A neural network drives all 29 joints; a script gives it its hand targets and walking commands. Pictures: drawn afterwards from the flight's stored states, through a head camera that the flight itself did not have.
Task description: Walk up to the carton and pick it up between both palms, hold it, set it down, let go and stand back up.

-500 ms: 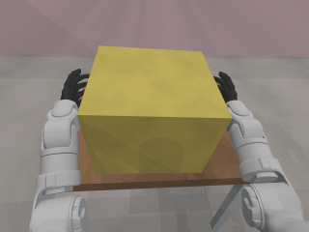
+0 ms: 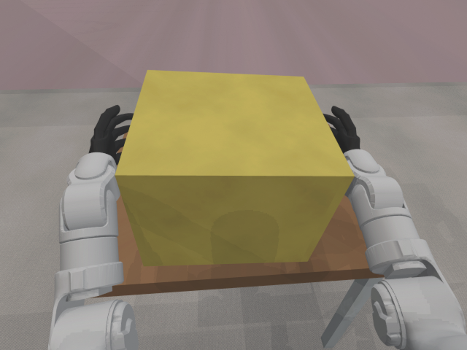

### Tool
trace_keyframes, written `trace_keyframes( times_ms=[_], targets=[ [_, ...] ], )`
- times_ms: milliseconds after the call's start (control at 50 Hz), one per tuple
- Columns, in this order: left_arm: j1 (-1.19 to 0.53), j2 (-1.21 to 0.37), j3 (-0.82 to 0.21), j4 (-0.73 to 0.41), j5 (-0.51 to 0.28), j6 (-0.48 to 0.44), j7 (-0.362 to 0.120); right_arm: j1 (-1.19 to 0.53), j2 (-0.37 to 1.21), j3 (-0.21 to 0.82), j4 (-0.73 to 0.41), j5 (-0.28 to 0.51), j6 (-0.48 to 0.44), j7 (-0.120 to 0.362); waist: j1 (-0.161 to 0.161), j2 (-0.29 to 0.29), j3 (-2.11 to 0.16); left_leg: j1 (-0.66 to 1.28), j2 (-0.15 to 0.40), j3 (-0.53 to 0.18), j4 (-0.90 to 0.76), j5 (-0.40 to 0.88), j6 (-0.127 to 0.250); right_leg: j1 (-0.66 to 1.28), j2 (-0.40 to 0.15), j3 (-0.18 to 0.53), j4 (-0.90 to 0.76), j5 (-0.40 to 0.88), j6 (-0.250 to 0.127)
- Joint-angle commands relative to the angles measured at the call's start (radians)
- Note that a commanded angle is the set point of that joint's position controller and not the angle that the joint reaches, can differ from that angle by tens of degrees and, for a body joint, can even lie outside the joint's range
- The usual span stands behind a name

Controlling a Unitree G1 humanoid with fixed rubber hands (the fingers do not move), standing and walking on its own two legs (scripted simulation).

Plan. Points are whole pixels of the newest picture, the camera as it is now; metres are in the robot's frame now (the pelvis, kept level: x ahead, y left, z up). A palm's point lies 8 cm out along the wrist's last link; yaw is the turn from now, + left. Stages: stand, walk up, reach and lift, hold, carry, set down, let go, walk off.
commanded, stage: reach and lift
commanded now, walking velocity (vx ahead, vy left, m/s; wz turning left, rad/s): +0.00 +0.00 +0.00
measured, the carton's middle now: (227, 166) +0.40 +0.00 +0.14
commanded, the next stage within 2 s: hold in 0.02 s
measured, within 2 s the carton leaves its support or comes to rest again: neither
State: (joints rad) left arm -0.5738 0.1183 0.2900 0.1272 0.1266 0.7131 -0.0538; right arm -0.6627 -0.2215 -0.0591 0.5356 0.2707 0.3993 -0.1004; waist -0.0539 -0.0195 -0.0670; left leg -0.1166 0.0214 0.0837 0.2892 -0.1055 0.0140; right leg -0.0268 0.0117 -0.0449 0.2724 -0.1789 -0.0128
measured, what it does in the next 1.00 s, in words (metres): stands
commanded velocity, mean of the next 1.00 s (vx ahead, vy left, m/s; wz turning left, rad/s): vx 0.00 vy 0.00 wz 0.00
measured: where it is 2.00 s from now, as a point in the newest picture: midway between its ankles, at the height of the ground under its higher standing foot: outside the picture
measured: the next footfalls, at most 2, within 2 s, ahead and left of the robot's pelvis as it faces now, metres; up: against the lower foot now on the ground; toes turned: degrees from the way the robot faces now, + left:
none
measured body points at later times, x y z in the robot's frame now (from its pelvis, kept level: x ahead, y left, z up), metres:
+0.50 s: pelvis -0.01 +0.00 +0.00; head -0.08 +0.01 +0.45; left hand +0.35 +0.20 +0.23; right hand +0.37 -0.19 +0.21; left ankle +0.04 +0.11 -0.75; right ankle -0.01 -0.11 -0.75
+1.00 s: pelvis +0.00 +0.00 +0.00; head -0.06 +0.02 +0.44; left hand +0.36 +0.21 +0.22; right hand +0.38 -0.19 +0.22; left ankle +0.04 +0.11 -0.75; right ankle -0.01 -0.11 -0.75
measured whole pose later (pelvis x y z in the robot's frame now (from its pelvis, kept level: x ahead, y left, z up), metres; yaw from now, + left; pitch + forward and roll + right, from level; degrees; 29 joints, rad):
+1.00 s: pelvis +0.00 +0.00 +0.00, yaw +1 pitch -4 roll +0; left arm -0.59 0.13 0.31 0.06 0.14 0.82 -0.06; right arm -0.73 -0.23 -0.06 0.53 0.31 0.50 -0.12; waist -0.06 -0.04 -0.10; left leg -0.12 0.02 0.07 0.30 -0.11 0.01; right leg -0.02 0.02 -0.06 0.26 -0.18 -0.02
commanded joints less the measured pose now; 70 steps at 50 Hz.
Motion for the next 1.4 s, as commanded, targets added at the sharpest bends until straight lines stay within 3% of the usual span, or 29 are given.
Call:
trace_keyframes(
  times_ms=[0,220,440,640,740,900,1000,1120,1220,1280,1380],
  targets=[
    [-0.617,-0.440,-0.453,-0.197,-0.127,-0.044,-0.110,-0.772,0.535,0.365,-0.395,0.112,-0.052,0.118,0.013,0.008,-0.432,0.286,-0.038,-0.058,0.044,0.269,-0.010,-0.061,0.038,0.011,-0.029,0.311,0.059],
    [-0.670,-0.426,-0.445,-0.171,-0.120,0.002,-0.131,-0.773,0.520,0.305,-0.299,0.091,-0.001,0.117,-0.021,0.049,-0.336,0.234,-0.035,-0.057,0.004,0.121,-0.015,-0.102,0.020,0.013,-0.052,0.159,0.050],
    [-0.732,-0.448,-0.432,-0.111,-0.135,0.001,-0.119,-0.877,0.538,0.298,-0.292,0.092,0.005,0.139,0.009,0.031,-0.390,0.212,-0.029,-0.064,-0.011,0.054,0.002,-0.125,0.022,0.014,-0.056,0.073,0.041],
    [-0.706,-0.438,-0.409,-0.118,-0.134,0.018,-0.124,-0.870,0.534,0.326,-0.288,0.130,0.025,0.133,0.021,-0.001,-0.402,0.225,-0.028,-0.059,0.007,0.136,0.006,-0.087,0.030,0.025,-0.048,0.152,0.047],
    [-0.699,-0.437,-0.425,-0.177,-0.142,0.026,-0.128,-0.837,0.524,0.332,-0.327,0.153,0.037,0.119,-0.002,0.030,-0.407,0.239,-0.031,-0.062,0.027,0.212,-0.015,-0.065,0.033,0.026,-0.040,0.235,0.048],
    [-0.689,-0.437,-0.455,-0.248,-0.138,0.046,-0.129,-0.783,0.486,0.304,-0.339,0.158,0.054,0.120,-0.030,0.096,-0.369,0.259,-0.027,-0.068,0.029,0.220,-0.043,-0.083,0.036,0.021,-0.051,0.209,0.036],
    [-0.669,-0.420,-0.434,-0.237,-0.125,0.053,-0.134,-0.777,0.480,0.304,-0.340,0.142,0.059,0.126,-0.022,0.069,-0.362,0.242,-0.027,-0.065,0.019,0.200,-0.036,-0.072,0.034,0.017,-0.047,0.204,0.039],
    [-0.630,-0.408,-0.412,-0.250,-0.125,0.050,-0.135,-0.802,0.498,0.353,-0.425,0.160,0.054,0.118,0.010,0.010,-0.429,0.253,-0.037,-0.058,0.037,0.262,-0.015,-0.022,0.039,0.021,-0.026,0.305,0.055],
    [-0.621,-0.392,-0.391,-0.232,-0.117,0.051,-0.141,-0.808,0.506,0.360,-0.432,0.158,0.058,0.109,0.018,-0.018,-0.404,0.238,-0.038,-0.050,0.030,0.233,-0.003,-0.029,0.038,0.023,-0.027,0.304,0.061],
    [-0.643,-0.397,-0.404,-0.248,-0.128,0.048,-0.145,-0.808,0.517,0.358,-0.444,0.154,0.058,0.105,0.013,-0.004,-0.416,0.232,-0.041,-0.050,0.031,0.222,-0.003,-0.031,0.034,0.027,-0.024,0.306,0.061],
    [-0.681,-0.394,-0.409,-0.212,-0.124,0.048,-0.148,-0.794,0.513,0.318,-0.358,0.131,0.068,0.109,-0.008,0.036,-0.345,0.214,-0.035,-0.052,0.009,0.148,-0.010,-0.076,0.025,0.028,-0.041,0.218,0.053]
  ],
)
